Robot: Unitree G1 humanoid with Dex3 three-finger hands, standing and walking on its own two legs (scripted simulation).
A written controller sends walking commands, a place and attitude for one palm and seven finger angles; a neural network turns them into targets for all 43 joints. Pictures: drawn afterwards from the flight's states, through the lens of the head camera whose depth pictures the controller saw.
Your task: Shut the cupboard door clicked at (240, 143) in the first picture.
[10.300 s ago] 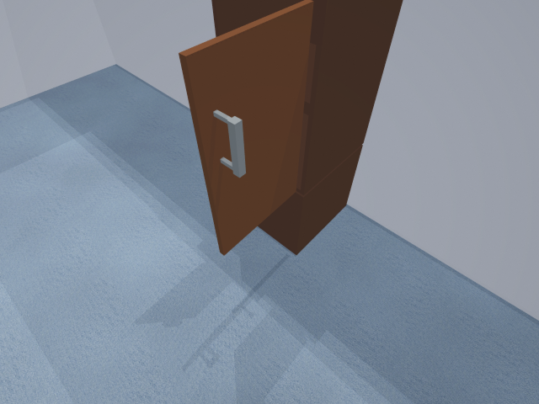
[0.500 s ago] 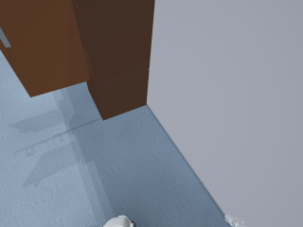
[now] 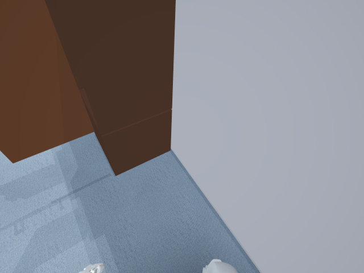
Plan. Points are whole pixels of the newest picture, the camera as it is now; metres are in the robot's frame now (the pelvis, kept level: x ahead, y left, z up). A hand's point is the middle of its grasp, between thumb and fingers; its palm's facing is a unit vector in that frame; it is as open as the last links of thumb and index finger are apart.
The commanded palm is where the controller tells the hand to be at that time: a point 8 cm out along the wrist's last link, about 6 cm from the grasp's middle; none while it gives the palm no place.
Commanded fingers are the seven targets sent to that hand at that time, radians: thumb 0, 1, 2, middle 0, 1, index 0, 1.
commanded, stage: turn to face it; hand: left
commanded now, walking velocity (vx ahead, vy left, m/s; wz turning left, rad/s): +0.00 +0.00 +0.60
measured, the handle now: out of the picture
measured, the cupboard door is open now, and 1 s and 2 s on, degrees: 91 91 91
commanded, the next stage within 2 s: take the last steps up to it in 0.94 s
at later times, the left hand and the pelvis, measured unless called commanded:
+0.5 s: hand out of the picture +0.08 +0.25 -0.20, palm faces +0.31 -0.93 -0.21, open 7.3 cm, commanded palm none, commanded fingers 0.00 0.90 0.90 -0.20 -0.30 -0.20 -0.30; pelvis +0.07 +0.03 -0.03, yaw +16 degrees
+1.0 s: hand out of the picture +0.08 +0.19 -0.17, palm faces +0.42 -0.87 -0.25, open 7.4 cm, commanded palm none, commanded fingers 0.00 0.90 0.90 -0.20 -0.30 -0.20 -0.30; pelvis +0.10 +0.00 -0.01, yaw +26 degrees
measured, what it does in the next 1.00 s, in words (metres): walks ahead, turning left: right foot, then left foot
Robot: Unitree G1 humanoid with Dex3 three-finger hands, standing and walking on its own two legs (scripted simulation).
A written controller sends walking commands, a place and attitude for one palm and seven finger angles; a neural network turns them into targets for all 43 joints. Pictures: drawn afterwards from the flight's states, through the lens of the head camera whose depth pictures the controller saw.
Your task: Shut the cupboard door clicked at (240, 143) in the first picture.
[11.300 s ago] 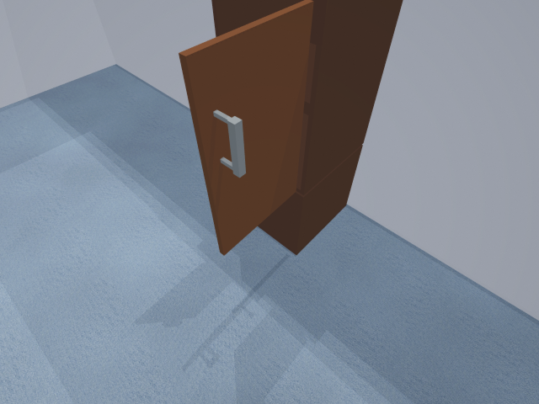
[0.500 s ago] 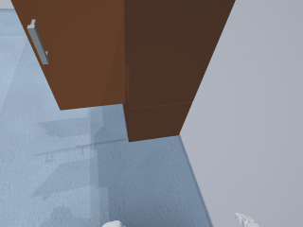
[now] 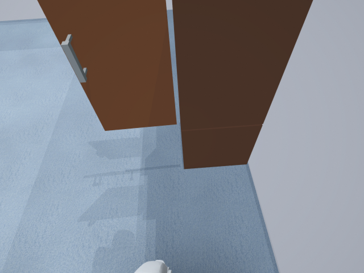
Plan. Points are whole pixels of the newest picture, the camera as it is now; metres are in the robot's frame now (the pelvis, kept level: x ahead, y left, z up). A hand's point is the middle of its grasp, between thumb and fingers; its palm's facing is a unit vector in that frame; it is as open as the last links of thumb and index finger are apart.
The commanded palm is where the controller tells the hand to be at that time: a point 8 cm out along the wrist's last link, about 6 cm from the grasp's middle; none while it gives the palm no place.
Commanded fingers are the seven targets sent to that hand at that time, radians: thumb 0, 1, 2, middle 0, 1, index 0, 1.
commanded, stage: take the last steps up to it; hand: left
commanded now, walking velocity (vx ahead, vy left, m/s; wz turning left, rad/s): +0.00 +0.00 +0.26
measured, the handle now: (76, 59) +0.70 +0.37 +0.06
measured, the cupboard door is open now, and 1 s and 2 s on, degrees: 91 91 91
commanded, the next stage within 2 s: come to a stop and stand still in 0.84 s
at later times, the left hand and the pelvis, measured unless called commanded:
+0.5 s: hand out of the picture +0.04 +0.24 -0.17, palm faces +0.13 -0.98 -0.17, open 7.4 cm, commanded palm none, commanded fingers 0.00 0.90 0.90 -0.20 -0.30 -0.20 -0.30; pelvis +0.06 +0.05 +0.01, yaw +5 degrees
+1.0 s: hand (114, 225) +0.25 +0.21 -0.16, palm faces +0.14 -0.97 -0.20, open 7.1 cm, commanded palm none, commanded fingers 0.00 0.90 0.90 -0.20 -0.30 -0.20 -0.30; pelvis +0.21 +0.02 +0.01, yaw +6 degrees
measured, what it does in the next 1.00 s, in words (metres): walks ahead: left foot, then right foot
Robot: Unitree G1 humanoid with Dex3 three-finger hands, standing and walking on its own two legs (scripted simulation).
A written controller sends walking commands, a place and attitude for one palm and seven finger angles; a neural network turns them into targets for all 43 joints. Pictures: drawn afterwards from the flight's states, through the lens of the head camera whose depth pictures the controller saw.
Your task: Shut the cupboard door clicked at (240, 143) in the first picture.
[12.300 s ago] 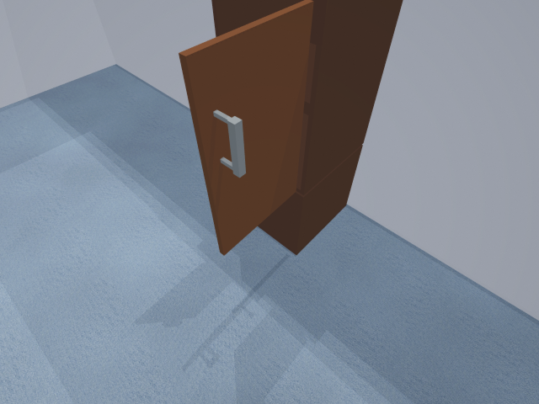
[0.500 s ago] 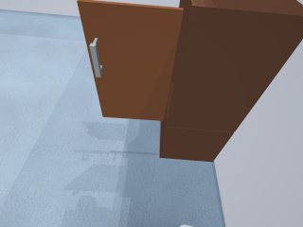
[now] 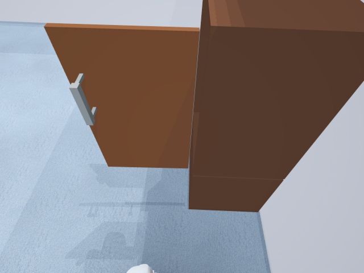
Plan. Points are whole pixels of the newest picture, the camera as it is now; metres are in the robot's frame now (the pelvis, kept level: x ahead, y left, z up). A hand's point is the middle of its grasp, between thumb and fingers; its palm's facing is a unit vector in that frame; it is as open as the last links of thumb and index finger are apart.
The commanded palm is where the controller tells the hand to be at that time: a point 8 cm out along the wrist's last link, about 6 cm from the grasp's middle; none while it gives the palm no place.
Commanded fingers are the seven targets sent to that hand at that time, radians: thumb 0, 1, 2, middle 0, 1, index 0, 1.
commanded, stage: come to a stop and stand still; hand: left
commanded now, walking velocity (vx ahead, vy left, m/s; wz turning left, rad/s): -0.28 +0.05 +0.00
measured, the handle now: (85, 100) +0.53 +0.29 +0.05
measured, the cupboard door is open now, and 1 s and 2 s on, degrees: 91 91 91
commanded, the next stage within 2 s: look again from close up in 0.84 s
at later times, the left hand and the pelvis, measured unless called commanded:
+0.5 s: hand out of the picture +0.07 +0.20 -0.18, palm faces +0.00 -0.96 -0.28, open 7.4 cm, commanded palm none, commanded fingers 0.00 0.90 0.90 -0.20 -0.30 -0.20 -0.30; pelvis +0.02 -0.01 -0.02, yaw -2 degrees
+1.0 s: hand out of the picture +0.05 +0.18 -0.18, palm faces -0.05 -0.97 -0.22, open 7.4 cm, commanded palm none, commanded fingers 0.00 0.90 0.90 -0.20 -0.30 -0.20 -0.30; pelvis +0.01 +0.00 -0.01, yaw -3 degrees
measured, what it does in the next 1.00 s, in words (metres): steps on the spot: left foot, then right foot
